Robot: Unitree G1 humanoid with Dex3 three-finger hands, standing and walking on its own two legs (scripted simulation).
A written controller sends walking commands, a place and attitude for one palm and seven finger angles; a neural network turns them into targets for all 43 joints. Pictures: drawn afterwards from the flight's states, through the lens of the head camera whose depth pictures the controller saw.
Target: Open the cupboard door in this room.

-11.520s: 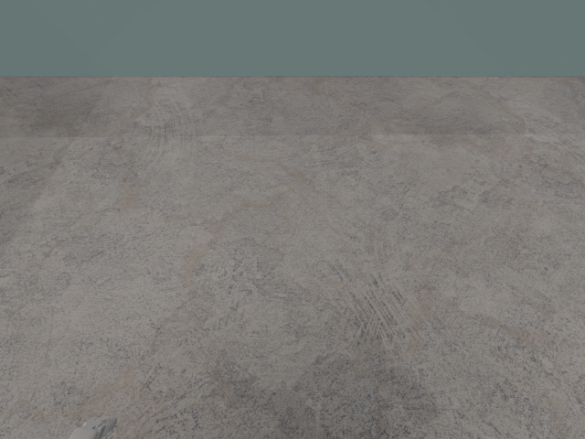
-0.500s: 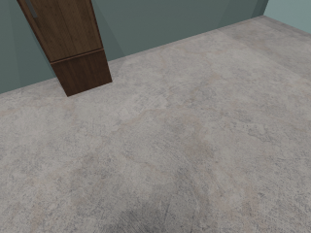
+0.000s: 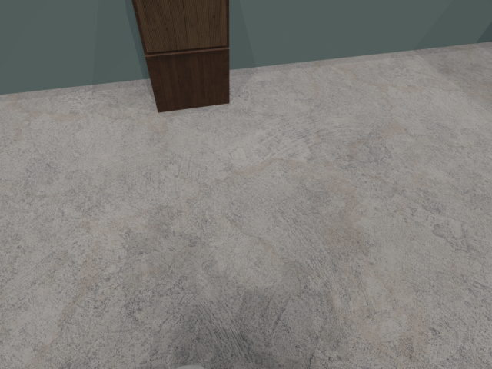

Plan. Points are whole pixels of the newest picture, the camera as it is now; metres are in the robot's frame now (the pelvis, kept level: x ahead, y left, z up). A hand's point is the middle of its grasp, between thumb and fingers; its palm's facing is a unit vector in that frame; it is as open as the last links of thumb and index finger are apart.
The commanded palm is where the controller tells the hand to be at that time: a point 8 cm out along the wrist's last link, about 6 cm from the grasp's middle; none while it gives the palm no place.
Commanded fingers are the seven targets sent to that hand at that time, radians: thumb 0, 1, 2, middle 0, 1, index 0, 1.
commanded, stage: turn or walk to find it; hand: left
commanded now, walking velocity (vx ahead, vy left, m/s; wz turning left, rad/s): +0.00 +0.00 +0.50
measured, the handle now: out of the picture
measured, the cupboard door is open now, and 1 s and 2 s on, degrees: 0 0 0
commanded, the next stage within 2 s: stand and wait in 2.00 s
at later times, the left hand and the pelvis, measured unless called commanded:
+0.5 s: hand out of the picture +0.10 +0.19 -0.13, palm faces +0.18 -0.94 -0.28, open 7.4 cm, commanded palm none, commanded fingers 0.00 0.90 0.90 -0.20 -0.30 -0.20 -0.30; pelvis +0.02 -0.02 +0.01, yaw +12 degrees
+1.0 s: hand out of the picture -0.06 +0.19 -0.17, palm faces +0.46 -0.85 -0.26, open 7.3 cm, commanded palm none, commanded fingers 0.00 0.90 0.90 -0.20 -0.30 -0.20 -0.30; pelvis +0.03 +0.00 +0.00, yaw +25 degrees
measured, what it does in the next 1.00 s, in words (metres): steps on the spot, turning left: right foot, then left foot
